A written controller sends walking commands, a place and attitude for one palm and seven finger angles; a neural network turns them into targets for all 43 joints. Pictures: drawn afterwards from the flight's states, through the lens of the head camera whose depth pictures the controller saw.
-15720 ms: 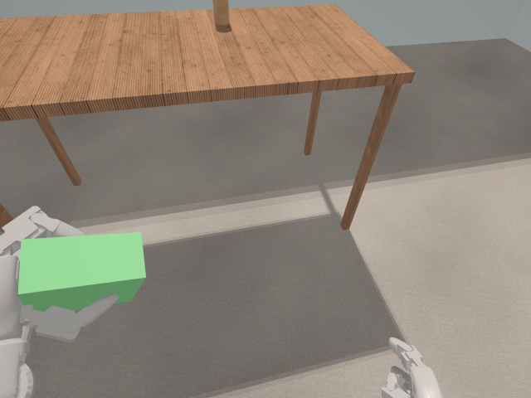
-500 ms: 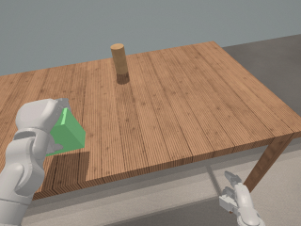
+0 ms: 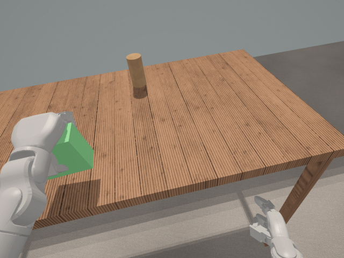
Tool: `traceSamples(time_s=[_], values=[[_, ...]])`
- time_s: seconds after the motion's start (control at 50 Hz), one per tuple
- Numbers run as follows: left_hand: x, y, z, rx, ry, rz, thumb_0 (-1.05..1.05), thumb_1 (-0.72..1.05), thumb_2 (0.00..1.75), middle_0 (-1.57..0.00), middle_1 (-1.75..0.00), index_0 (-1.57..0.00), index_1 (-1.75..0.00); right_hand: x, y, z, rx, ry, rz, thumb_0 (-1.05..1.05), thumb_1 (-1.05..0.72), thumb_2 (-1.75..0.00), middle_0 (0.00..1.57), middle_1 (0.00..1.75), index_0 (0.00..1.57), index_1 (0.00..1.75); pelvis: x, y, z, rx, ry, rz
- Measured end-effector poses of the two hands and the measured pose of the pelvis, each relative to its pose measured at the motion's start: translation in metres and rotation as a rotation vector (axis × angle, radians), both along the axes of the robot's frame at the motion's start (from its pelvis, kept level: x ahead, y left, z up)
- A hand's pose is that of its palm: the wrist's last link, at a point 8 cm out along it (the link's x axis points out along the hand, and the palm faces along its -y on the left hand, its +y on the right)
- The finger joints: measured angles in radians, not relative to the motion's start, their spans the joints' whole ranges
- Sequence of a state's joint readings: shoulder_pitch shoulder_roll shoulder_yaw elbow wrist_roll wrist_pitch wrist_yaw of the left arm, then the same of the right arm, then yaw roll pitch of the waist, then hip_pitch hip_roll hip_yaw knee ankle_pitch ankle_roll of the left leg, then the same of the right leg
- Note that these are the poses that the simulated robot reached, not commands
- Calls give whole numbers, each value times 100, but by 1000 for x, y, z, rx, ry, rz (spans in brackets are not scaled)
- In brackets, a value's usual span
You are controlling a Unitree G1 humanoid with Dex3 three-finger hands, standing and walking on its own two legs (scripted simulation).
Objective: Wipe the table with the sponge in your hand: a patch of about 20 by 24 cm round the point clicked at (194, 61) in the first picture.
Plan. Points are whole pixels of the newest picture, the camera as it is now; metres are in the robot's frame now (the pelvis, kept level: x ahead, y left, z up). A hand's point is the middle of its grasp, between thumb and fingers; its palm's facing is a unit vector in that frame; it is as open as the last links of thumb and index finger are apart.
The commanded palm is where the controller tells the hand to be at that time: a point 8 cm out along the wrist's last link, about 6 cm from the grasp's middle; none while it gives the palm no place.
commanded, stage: move the sponge above the wiping area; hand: left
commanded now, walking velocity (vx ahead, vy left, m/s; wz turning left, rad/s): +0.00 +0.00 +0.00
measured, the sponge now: (63, 156) +0.26 +0.31 +0.13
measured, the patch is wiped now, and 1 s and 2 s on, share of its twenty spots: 0.00 0.00 0.00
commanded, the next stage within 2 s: lower the sponge onto the table in 0.36 s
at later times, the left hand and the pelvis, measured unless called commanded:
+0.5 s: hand (50, 146) +0.25 +0.31 +0.17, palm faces +0.12 -0.02 -0.99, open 9.6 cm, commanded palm +0.21 +0.30 +0.24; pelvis +0.00 +0.00 +0.00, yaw +0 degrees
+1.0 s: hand (55, 154) +0.24 +0.30 +0.16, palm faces +0.07 -0.04 -1.00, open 9.6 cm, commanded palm +0.21 +0.29 +0.23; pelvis -0.01 +0.00 +0.00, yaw +0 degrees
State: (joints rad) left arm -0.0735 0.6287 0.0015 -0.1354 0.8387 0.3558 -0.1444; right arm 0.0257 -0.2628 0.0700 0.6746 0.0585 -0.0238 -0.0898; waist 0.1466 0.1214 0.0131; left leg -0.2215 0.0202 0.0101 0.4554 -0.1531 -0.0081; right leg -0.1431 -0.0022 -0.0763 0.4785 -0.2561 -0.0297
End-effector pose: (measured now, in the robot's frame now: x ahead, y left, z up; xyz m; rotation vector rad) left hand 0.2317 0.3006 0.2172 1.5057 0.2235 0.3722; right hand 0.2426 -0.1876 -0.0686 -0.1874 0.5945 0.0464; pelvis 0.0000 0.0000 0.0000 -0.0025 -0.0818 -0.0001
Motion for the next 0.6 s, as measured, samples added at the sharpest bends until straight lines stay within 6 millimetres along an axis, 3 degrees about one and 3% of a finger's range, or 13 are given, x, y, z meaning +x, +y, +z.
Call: traceSamples(time_s=[0.14, 0.32, 0.6], values=[[-6, 4, 3, 1, 10, 28, 0, -44, 102, -79, -135, -78, -135, 0, -2, 0, 4, -5, 4, 1, -90, -90, 20, 30, 21, 30, -1, -3, -1, -1, -2, 2], [-13, -7, 3, 3, 3, -25, 0, -44, 102, -79, -135, -78, -135, 0, -2, 0, 4, -13, 6, 1, -90, -90, 20, 30, 21, 30, -2, -3, -1, -1, -9, 1], [-6, -3, 4, -3, 8, 5, 0, -44, 102, -79, -135, -78, -135, -1, 0, 1, 5, -17, 3, 1, -90, -90, 20, 30, 20, 30, -5, -2, -1, 0, -7, 5]])
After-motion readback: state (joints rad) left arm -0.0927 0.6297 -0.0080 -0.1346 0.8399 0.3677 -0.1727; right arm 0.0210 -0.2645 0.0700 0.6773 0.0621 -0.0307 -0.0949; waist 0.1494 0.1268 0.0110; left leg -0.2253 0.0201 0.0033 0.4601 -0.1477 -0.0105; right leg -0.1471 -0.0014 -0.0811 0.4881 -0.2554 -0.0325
